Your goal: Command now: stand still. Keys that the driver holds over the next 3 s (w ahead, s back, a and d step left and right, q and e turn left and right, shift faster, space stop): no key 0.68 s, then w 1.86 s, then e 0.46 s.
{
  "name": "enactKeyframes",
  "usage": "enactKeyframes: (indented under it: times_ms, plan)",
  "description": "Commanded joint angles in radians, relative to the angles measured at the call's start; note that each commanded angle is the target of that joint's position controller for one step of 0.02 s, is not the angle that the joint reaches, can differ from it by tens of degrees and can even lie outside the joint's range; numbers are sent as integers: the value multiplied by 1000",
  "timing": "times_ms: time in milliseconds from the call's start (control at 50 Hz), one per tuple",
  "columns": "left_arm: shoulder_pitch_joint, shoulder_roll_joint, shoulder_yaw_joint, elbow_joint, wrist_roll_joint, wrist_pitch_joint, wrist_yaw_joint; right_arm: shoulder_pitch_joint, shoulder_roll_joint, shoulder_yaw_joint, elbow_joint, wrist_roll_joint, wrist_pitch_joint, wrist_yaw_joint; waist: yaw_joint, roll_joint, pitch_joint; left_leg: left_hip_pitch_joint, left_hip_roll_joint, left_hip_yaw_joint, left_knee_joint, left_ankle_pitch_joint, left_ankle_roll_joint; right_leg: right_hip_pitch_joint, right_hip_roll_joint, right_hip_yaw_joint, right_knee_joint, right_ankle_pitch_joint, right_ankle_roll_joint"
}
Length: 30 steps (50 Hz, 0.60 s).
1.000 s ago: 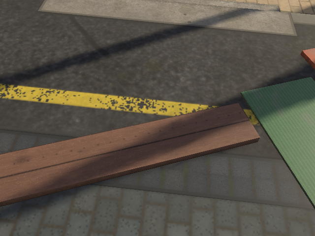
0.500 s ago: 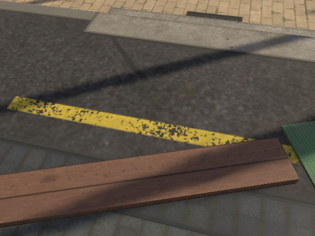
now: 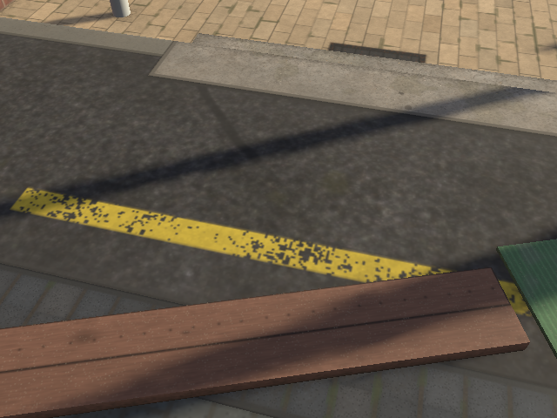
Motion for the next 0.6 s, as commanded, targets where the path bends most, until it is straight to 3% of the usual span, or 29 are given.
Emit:
enactKeyframes:
  times_ms: [20,600]
  plan:
    - [42,82,13,-8,0,-5,5,65,-79,-10,-3,0,-5,-4,-3,2,42,-126,112,-97,-95,59,37,76,-106,125,-57,-13,-15]
    - [59,33,12,59,-2,0,19,139,-30,-4,35,-3,-8,-16,-7,10,61,-97,117,-83,-83,122,32,89,-105,118,-25,59,-18]
Next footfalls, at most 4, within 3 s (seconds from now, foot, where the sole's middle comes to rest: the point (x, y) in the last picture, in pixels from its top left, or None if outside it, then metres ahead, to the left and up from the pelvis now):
1.46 left None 0.50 0.02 -0.78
2.00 right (343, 306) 0.81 -0.12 -0.74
2.60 left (275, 224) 1.14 0.06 -0.78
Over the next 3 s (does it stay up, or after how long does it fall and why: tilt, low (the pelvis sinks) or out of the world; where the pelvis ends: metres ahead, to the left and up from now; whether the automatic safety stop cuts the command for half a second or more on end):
stays up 1.11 0.01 0.00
